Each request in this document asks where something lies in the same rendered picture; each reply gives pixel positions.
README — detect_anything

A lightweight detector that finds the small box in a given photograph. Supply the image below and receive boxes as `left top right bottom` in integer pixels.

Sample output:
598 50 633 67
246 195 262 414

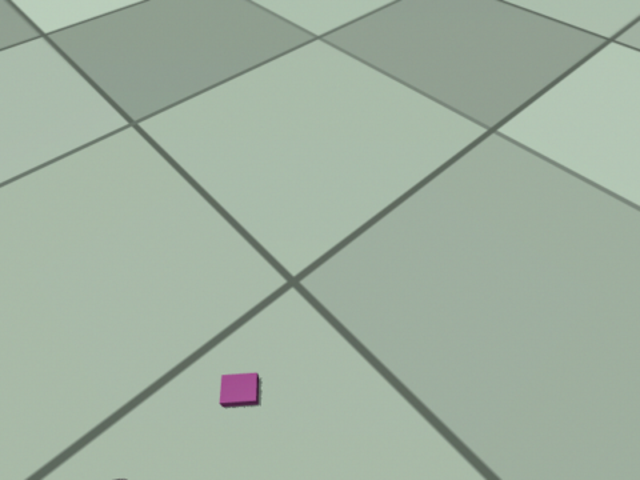
220 373 259 407

